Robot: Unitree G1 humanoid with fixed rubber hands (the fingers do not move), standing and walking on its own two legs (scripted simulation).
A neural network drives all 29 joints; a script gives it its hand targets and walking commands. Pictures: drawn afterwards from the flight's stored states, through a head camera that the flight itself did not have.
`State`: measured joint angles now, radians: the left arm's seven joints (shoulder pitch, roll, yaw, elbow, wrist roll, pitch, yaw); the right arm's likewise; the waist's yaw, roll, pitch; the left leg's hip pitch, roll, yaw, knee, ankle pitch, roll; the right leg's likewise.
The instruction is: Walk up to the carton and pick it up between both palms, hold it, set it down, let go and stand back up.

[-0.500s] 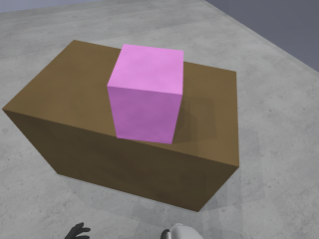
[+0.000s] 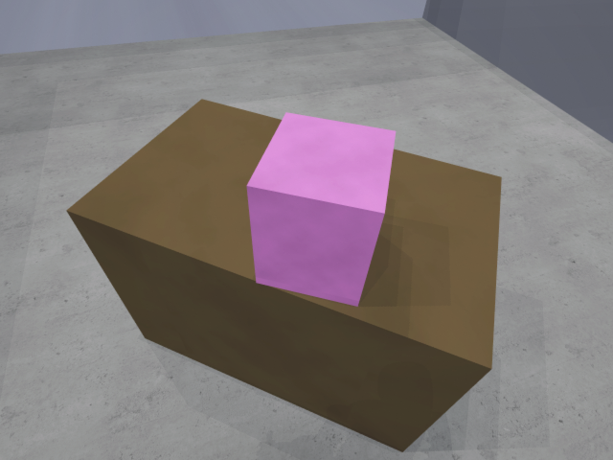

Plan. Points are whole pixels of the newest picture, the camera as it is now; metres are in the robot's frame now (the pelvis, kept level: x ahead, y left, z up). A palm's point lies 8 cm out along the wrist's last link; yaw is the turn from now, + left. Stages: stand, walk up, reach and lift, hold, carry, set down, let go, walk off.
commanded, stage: walk up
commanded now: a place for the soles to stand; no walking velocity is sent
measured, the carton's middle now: (322, 210) +0.53 -0.03 -0.01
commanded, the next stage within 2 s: none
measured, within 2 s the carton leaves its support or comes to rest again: neither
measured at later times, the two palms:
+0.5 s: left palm out of the picture +0.06 +0.24 -0.13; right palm out of the picture +0.06 -0.25 -0.13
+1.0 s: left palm out of the picture -0.03 +0.28 -0.11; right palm out of the picture +0.10 -0.24 -0.11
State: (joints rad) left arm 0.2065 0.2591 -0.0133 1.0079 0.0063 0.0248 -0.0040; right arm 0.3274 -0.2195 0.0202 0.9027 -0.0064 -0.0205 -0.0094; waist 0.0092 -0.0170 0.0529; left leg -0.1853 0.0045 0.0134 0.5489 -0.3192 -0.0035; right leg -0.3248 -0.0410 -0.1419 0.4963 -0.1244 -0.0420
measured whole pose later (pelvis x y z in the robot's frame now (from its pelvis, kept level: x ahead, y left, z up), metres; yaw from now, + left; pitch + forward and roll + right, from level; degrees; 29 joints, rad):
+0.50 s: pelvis +0.02 -0.01 +0.00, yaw +3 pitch -1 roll +0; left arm 0.18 0.24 -0.03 1.05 0.00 0.02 0.00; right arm 0.28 -0.24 0.05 0.98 0.00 -0.02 -0.02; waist 0.00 0.02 0.04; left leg -0.19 0.02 -0.04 0.52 -0.32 -0.02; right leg -0.31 -0.03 -0.18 0.48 -0.16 -0.06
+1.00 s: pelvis +0.03 +0.03 +0.01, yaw +2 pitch -1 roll +1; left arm 0.42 0.22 0.04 1.00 0.02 -0.03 0.04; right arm 0.26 -0.31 -0.01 0.91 -0.07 0.03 0.04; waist 0.05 0.02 0.03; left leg -0.51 0.09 0.03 0.93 -0.36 -0.07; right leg -0.26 -0.06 -0.07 0.39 -0.16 -0.03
